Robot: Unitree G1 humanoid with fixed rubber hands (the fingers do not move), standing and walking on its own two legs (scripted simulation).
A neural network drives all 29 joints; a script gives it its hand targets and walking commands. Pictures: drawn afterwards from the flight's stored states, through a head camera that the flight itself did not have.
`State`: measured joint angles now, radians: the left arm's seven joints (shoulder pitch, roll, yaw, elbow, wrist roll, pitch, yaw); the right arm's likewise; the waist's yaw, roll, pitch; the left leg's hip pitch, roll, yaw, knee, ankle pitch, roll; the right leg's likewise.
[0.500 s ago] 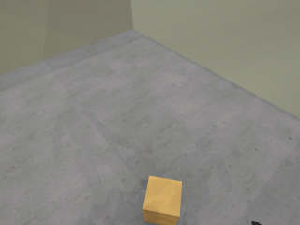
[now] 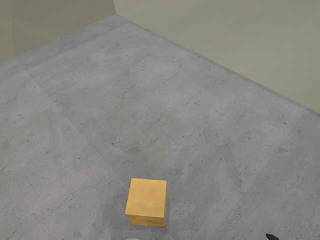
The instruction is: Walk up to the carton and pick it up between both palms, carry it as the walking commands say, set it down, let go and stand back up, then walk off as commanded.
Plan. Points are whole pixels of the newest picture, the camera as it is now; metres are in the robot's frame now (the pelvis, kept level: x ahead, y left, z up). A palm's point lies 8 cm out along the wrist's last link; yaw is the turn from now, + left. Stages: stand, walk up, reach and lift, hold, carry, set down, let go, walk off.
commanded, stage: stand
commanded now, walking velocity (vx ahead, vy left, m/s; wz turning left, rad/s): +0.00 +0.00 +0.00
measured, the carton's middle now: (149, 204) +0.38 +0.09 -0.64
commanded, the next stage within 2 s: walk off in 0.38 s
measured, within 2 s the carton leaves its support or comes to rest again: neither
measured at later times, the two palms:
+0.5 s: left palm out of the picture +0.00 +0.22 -0.13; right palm out of the picture +0.02 -0.26 -0.13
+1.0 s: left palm out of the picture +0.06 +0.31 -0.14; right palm out of the picture -0.02 -0.23 -0.12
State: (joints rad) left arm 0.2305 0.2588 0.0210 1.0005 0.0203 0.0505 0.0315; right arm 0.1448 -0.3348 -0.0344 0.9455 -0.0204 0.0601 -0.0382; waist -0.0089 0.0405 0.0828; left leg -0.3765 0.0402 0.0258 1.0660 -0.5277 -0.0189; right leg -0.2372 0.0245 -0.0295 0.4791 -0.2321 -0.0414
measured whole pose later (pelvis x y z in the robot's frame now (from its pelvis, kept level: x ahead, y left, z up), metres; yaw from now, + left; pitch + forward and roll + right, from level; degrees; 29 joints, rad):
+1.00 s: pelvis -0.05 +0.05 -0.01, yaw -12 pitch +1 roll +0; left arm 0.16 0.28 0.09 0.95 0.02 0.07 0.03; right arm 0.16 -0.24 -0.05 0.90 0.01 0.05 -0.08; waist 0.03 -0.05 0.08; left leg -0.24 -0.02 -0.02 0.51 -0.28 -0.03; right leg -0.40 0.07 0.19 0.51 -0.17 0.04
